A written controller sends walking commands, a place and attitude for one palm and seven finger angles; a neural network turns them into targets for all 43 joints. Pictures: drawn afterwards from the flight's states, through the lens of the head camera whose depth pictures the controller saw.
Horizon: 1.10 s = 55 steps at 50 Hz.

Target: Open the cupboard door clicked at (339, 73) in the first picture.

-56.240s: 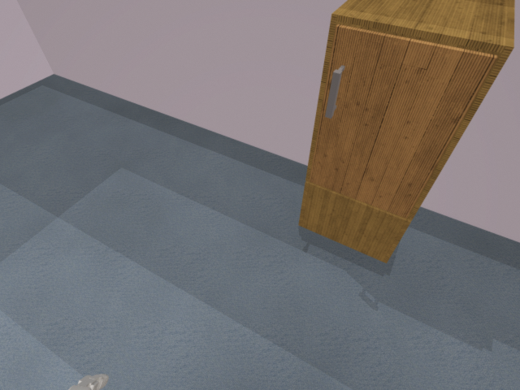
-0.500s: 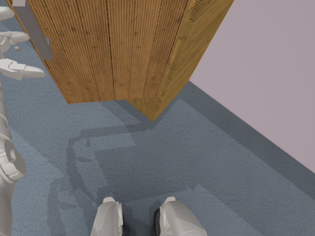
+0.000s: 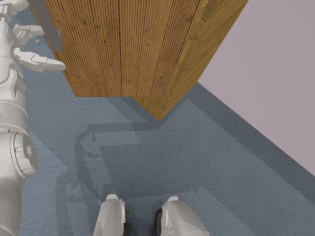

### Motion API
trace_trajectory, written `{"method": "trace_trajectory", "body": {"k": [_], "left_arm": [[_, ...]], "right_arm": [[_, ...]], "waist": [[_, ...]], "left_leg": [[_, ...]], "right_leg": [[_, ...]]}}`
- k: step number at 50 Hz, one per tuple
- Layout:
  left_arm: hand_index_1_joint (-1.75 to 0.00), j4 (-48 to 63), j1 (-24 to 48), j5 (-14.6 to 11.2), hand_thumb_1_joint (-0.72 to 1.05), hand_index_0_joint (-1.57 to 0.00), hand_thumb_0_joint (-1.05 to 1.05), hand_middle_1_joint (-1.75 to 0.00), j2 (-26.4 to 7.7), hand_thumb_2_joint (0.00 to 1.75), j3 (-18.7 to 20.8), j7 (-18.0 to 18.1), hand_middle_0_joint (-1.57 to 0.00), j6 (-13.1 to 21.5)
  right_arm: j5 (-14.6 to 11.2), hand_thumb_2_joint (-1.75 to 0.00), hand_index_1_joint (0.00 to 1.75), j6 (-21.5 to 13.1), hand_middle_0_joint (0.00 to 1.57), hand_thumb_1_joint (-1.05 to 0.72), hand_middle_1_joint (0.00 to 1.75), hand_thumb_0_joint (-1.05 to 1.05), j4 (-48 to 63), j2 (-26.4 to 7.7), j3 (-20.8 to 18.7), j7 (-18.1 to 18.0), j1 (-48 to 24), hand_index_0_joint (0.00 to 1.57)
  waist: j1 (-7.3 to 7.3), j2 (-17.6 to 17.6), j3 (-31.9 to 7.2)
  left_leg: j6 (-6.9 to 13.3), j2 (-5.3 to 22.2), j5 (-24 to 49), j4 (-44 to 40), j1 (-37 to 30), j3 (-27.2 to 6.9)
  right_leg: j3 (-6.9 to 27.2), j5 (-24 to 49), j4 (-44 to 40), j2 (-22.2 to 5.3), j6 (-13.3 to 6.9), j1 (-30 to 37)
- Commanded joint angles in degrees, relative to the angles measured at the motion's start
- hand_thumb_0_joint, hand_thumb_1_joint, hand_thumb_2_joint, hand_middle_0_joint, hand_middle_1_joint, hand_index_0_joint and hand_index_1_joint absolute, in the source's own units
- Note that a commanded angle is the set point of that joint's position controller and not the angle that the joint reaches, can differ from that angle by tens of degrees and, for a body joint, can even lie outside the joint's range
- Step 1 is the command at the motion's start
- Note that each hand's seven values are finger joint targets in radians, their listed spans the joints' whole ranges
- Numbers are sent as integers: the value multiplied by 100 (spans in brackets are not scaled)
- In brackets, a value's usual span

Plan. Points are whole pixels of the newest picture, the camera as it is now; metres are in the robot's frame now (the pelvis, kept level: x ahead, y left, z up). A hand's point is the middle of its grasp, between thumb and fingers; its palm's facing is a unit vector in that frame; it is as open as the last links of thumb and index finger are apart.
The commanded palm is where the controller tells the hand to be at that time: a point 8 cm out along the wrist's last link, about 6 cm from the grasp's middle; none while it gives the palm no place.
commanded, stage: slide the fingers in behind the handle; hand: left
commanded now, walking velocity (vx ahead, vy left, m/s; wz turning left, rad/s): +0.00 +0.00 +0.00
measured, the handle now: (48, 18) +0.60 +0.22 +0.08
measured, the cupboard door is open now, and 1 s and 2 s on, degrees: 46 46 46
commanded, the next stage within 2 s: move the hooked fingers beside the handle in 0.42 s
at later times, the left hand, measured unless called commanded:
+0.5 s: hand (42, 42) +0.54 +0.23 +0.07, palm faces +0.12 -0.99 -0.02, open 15.6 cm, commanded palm +0.53 +0.23 +0.07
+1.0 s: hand (43, 42) +0.53 +0.23 +0.08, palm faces +0.08 -1.00 -0.03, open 14.0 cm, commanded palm +0.52 +0.26 +0.07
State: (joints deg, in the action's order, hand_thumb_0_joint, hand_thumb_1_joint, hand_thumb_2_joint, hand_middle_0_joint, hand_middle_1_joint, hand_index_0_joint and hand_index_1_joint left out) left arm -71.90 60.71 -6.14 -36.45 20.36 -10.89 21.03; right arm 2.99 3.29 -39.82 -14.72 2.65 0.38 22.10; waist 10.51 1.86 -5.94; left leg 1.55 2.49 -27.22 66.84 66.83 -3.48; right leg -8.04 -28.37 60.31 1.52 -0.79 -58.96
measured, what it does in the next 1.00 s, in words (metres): stands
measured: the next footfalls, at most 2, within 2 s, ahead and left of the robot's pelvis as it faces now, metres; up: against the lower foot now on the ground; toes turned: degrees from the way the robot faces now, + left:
none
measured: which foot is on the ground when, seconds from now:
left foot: down 0.00-1.00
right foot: down 0.00-1.00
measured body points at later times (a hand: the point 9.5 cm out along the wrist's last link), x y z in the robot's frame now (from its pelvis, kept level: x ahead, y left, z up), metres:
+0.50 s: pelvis +0.01 +0.00 +0.01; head +0.17 +0.05 +0.43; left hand +0.53 +0.28 +0.07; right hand -0.01 -0.26 -0.10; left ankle +0.03 +0.09 -0.65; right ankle +0.00 -0.12 -0.65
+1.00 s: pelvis +0.00 +0.00 +0.00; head +0.15 +0.02 +0.42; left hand +0.52 +0.28 +0.08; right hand -0.03 -0.25 -0.10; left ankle +0.03 +0.09 -0.65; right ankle +0.00 -0.12 -0.65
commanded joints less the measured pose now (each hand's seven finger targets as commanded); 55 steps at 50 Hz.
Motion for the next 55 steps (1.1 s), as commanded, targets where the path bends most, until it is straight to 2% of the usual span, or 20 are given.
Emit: {"method": "trace_trajectory", "body": {"k": [1, 3, 5, 8, 11, 15, 21, 23, 27, 29, 31, 34, 36, 39, 43, 44, 48, 50, 52, 55], "left_arm": [[-120, 1397, 3168, 251, -50, -30, 0, -120, -47, 30, -651, -403, -30, 421], [-120, 1517, 3138, 235, -50, -30, 0, -120, 87, 30, -717, -398, -30, 453], [-120, 1459, 3044, 276, -50, -30, 0, -120, -214, 30, -530, -386, -30, 446], [-120, 1611, 3110, 251, -50, -30, 0, -120, 85, 30, -719, -387, -30, 474], [-120, 1587, 2885, 238, -50, -30, 0, -120, -155, 30, -510, -392, -30, 476], [-120, 1617, 2910, 200, -50, -30, 0, -120, 57, 30, -663, -406, -30, 508], [-120, 1782, 2724, 157, -50, -30, 0, -120, 37, 30, -557, -356, -30, 621], [-120, 1858, 2686, 133, -50, -30, 0, -120, 239, 30, -697, -361, -30, 673], [-120, 1464, 2742, 164, -50, -30, 0, -120, -122, 30, -409, -316, -30, 614], [-120, 1535, 2686, 102, -50, -30, 0, -120, -451, 30, -31, -238, -30, 639], [-120, 1305, 2289, 80, -50, -30, 0, -120, -559, 30, 160, -233, -30, 590], [-120, 1311, 1894, 190, -50, -30, 0, -120, -1326, 30, 742, -120, -30, 570], [-120, 1360, 1717, 282, -50, -30, 0, -120, -1418, 30, 804, -62, -30, 575], [-120, 1382, 1636, 374, -50, -30, 0, -120, -1590, 30, 893, 22, -30, 626], [-120, 1455, 1809, 245, -50, -30, 0, -120, -1705, 30, 955, -163, -30, 688], [-120, 1467, 1755, 233, -50, -30, 0, -120, -1881, 30, 1074, -227, -30, 700], [-120, 1483, 1881, 101, -50, -30, 0, -120, -1552, 30, 769, -534, -30, 693], [-120, 1252, 1824, 80, -50, -30, 0, -120, -1528, 30, 697, -650, -30, 591], [-120, 1201, 1778, 55, -50, -30, 0, -120, -1667, 30, 773, -708, -30, 503], [-120, 1025, 1992, 40, -50, -30, 0, -120, -1867, 30, 835, -740, -30, 413]], "right_arm": [[1, -90, 30, -47, 20, -90, 30, 0, 26, -1184, -392, -39, 1337, 20], [21, -90, 30, -57, 20, -90, 30, 0, 34, -1170, -411, -12, 1374, 20], [10, -90, 30, -20, 20, -90, 30, 0, 15, -1192, -409, 0, 1378, 20], [17, -90, 30, -27, 20, -90, 30, 0, 38, -1154, -418, 33, 1391, 20], [1, -90, 30, 13, 20, -90, 30, 0, 47, -1180, -422, 40, 1382, 20], [-10, -90, 30, 23, 20, -90, 30, 0, 34, -1147, -427, 52, 1356, 20], [7, -90, 30, 22, 20, -90, 30, 0, 49, -1146, -457, 72, 1371, 20], [6, -90, 30, 17, 20, -90, 30, 0, 72, -1116, -460, 84, 1361, 20], [-28, -90, 30, 44, 20, -90, 30, 0, 42, -1155, -441, 47, 1330, 20], [-26, -90, 30, 36, 20, -90, 30, 0, 127, -1151, -420, 33, 1343, 20], [-40, -90, 30, 44, 20, -90, 30, 0, 186, -1135, -397, 30, 1314, 20], [-41, -90, 30, 78, 20, -90, 30, 0, 376, -1174, -356, 18, 1304, 20], [-64, -90, 30, 103, 20, -90, 30, 0, 503, -1130, -339, 34, 1226, 20], [-83, -90, 30, 121, 20, -90, 30, 0, 629, -1139, -327, 24, 1193, 20], [-119, -90, 30, 113, 20, -90, 30, 0, 633, -1180, -338, -37, 1170, 20], [-128, -90, 30, 102, 20, -90, 30, 0, 625, -1208, -357, -56, 1179, 20], [-161, -90, 30, 91, 20, -90, 30, 0, 534, -1200, -344, -96, 1194, 20], [-181, -90, 30, 103, 20, -90, 30, 0, 465, -1232, -342, -128, 1196, 20], [-190, -90, 30, 106, 20, -90, 30, 0, 465, -1263, -343, -156, 1208, 20], [-201, -90, 30, 75, 20, -90, 30, 0, 428, -1286, -308, -212, 1201, 20]], "waist": [[657, 1632, -2952], [657, 1692, -3116], [571, 1731, -3192], [629, 1678, -3175], [525, 1572, -3241], [580, 1589, -3049], [486, 1571, -3178], [492, 1638, -3178], [545, 1211, -2798], [360, 1431, -3118], [285, 1231, -3038], [60, 1200, -3114], [6, 1117, -3051], [33, 960, -2938], [136, 764, -2920], [68, 871, -3050], [181, 1045, -3043], [227, 1048, -2810], [185, 996, -2799], [273, 875, -2591]], "left_leg": [[-57, 55, 2525, -601, -4056, -524], [-65, 58, 2824, -571, -4234, -542], [-93, 73, 2935, -553, -4234, -540], [-74, 70, 3082, -572, -4329, -550], [-73, 64, 3083, -600, -4272, -516], [-77, 73, 3067, -633, -4319, -510], [-101, 75, 3297, -671, -4475, -519], [-102, 67, 3503, -673, -4550, -512], [-44, 51, 2864, -704, -4021, -456], [-57, 20, 3090, -707, -4093, -418], [-50, 30, 3155, -703, -3954, -374], [-25, 17, 3298, -707, -3676, -270], [-5, 5, 3188, -685, -3469, -176], [22, 12, 2955, -707, -3251, -127], [60, 10, 2606, -694, -3036, -86], [40, 16, 2631, -701, -3076, -76], [41, 24, 2598, -669, -3283, -109], [29, 55, 2423, -698, -3262, -142], [39, 49, 2289, -727, -3190, -155], [77, 52, 2039, -687, -2916, -156]], "right_leg": [[347, 1491, -618, 255, -125, -462], [333, 1618, -594, 258, -134, -449], [337, 1670, -571, 264, -138, -379], [322, 1741, -594, 285, -135, -365], [329, 1800, -621, 296, -134, -164], [318, 1781, -664, 306, -124, -238], [309, 1858, -682, 311, -124, -124], [318, 1929, -683, 317, -132, -131], [340, 1781, -709, 304, -103, -27], [360, 1905, -643, 293, -117, 165], [346, 1978, -633, 291, -108, 292], [417, 2248, -548, 277, -86, 676], [441, 2328, -527, 276, -64, 829], [484, 2286, -528, 285, -25, 917], [544, 2199, -560, 288, -10, 1039], [558, 2223, -551, 283, -7, 1091], [548, 2075, -579, 288, -10, 790], [520, 1853, -636, 288, -2, 567], [528, 1736, -668, 286, -4, 600], [548, 1576, -683, 267, 10, 525]]}}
